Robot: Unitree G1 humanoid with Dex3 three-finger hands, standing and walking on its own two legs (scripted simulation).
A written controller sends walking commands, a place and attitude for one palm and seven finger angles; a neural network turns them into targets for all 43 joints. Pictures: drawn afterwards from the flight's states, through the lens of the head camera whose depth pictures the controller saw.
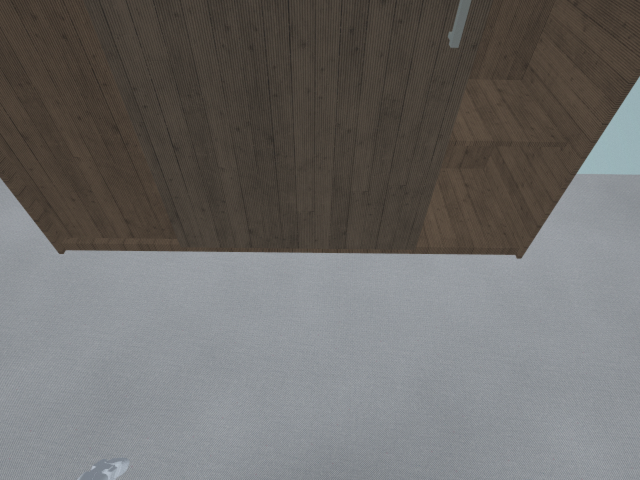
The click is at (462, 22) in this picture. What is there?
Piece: wardrobe's sliding door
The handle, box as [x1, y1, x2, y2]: [448, 0, 470, 47]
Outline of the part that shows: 470,0 460,0 453,29 448,34 450,40 450,47 458,47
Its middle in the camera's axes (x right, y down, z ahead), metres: +0.32 -0.54 +0.86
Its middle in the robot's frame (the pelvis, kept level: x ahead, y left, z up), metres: +1.05 -0.26 +0.20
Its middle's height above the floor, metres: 0.97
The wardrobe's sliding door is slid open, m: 0.43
